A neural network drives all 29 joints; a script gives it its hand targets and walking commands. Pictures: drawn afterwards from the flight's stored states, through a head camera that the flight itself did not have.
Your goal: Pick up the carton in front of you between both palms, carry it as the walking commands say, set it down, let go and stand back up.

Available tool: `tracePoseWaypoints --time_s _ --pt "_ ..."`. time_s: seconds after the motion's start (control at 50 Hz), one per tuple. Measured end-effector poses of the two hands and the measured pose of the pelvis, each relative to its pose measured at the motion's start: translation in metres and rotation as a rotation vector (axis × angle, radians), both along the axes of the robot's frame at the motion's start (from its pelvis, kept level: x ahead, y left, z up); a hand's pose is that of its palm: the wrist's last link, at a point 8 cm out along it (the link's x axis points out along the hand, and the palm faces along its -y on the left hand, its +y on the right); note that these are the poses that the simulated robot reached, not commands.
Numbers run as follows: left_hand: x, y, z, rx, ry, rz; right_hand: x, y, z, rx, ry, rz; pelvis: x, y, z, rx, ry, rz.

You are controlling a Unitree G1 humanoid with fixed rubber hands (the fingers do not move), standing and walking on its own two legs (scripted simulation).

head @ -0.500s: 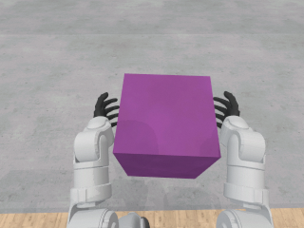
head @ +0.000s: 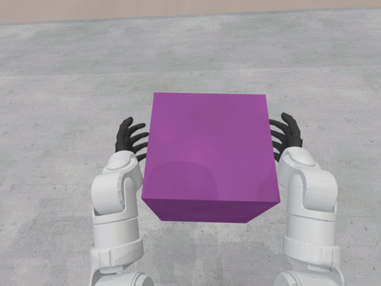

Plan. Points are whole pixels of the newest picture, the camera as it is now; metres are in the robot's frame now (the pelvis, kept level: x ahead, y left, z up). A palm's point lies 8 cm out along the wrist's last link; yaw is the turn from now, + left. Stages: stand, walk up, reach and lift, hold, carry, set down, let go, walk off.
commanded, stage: carry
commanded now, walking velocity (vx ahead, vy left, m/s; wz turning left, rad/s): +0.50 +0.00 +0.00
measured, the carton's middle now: (206, 166) +0.34 -0.01 +0.06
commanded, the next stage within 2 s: none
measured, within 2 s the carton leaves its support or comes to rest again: neither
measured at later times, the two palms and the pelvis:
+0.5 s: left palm (158, 79) +0.66 +0.12 +0.07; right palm (262, 76) +0.65 -0.19 +0.08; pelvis +0.32 -0.01 -0.02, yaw -3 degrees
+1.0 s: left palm (179, 37) +0.91 +0.07 +0.08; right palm (261, 34) +0.91 -0.23 +0.08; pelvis +0.66 -0.08 +0.00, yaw -1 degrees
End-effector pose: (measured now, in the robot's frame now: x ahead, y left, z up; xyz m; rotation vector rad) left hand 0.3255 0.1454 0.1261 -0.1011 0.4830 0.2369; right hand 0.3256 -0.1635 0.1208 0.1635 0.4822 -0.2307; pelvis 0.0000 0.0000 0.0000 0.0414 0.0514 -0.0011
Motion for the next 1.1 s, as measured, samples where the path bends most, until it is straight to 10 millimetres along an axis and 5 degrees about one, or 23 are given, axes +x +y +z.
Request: tracePoseWaypoints --time_s 0.12,0.2,0.48,0.64,0.82,0.96,1.1 --pt "0.059 -0.003 -0.044 -0.044 0.147 0.028 0.077 0.0 -0.043 0.011 0.154 0.028 0.067 -0.018 -0.005 -0.016 0.016 -0.011" --pt "0.102 -0.006 -0.054 -0.069 0.174 0.042 0.123 -0.003 -0.054 0.027 0.185 0.02 0.11 -0.025 0.002 -0.011 0.034 -0.01" --pt "0.32 -0.019 -0.052 -0.034 0.055 -0.052 0.311 -0.019 -0.046 -0.021 0.062 -0.063 0.312 -0.011 -0.017 -0.02 0.018 -0.055" --pt "0.42 -0.04 -0.04 -0.056 0.138 -0.108 0.383 -0.036 -0.033 0.025 0.129 -0.106 0.404 -0.005 0.012 -0.057 0.032 -0.074" --pt "0.507 -0.043 -0.02 -0.054 0.078 -0.08 0.489 -0.038 -0.006 -0.017 0.073 -0.018 0.524 -0.034 0.018 -0.073 0.037 -0.065" --pt "0.573 -0.071 -0.038 -0.015 0.107 -0.091 0.568 -0.063 -0.035 -0.018 0.104 0.053 0.634 -0.07 -0.007 -0.072 0.015 -0.021" --pt "0.613 -0.081 -0.04 -0.013 0.214 -0.044 0.621 -0.073 -0.039 -0.011 0.211 0.098 0.713 -0.089 0.013 -0.037 0.019 0.001"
